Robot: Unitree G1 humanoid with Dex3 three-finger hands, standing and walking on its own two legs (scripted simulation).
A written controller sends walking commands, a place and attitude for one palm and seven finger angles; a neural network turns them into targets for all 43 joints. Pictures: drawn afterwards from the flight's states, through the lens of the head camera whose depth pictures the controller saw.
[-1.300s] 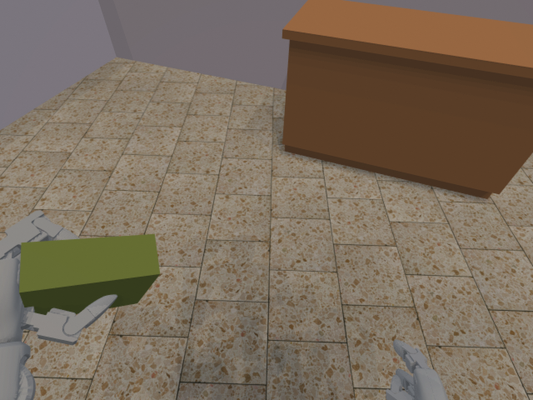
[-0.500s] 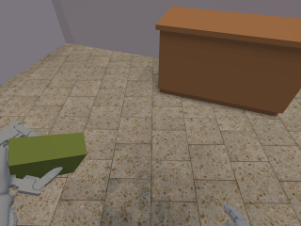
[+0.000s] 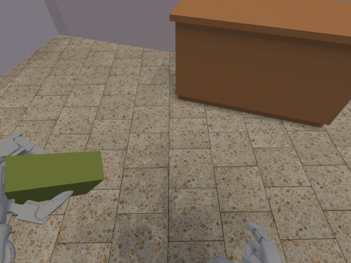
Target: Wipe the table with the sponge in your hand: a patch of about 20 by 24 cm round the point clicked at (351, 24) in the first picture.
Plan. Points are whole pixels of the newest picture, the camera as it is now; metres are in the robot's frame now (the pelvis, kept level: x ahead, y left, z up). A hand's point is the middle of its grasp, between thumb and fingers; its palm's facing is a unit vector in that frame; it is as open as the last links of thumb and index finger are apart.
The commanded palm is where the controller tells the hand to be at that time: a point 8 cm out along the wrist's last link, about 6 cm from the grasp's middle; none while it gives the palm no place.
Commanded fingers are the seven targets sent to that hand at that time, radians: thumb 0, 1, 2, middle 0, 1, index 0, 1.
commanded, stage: walk to a spot facing it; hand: left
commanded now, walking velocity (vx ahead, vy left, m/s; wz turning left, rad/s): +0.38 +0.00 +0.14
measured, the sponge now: (68, 177) +0.23 +0.20 +0.15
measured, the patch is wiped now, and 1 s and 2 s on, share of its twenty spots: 0.00 0.00 0.00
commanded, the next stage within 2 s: none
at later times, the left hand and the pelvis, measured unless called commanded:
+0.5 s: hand (86, 117) +0.35 +0.20 +0.17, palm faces +0.48 -0.75 -0.46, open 9.1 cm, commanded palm +0.29 +0.24 +0.18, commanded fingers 0.00 0.10 1.30 -1.20 -1.60 -1.20 -1.60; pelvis +0.16 -0.06 +0.00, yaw +6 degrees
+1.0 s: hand (109, 82) +0.47 +0.19 +0.16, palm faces +0.61 -0.67 -0.43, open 9.1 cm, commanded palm +0.41 +0.21 +0.18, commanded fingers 0.00 0.10 1.30 -1.20 -1.60 -1.20 -1.60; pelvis +0.31 -0.10 -0.02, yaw +13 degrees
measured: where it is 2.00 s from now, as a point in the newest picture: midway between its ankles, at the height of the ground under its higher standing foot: (190, 196)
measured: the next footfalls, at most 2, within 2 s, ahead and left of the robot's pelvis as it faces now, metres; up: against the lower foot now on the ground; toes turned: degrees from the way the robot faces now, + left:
right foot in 0.08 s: +0.14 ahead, -0.12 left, +0.00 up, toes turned -10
left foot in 0.58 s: +0.30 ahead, +0.08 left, +0.00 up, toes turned +17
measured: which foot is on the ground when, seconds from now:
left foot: down 0.00-0.08, up 0.10-0.56, down 0.58-0.94, up 0.96-1.00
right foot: up 0.00-0.06, down 0.08-0.58, up 0.60-0.92, down 0.94-1.00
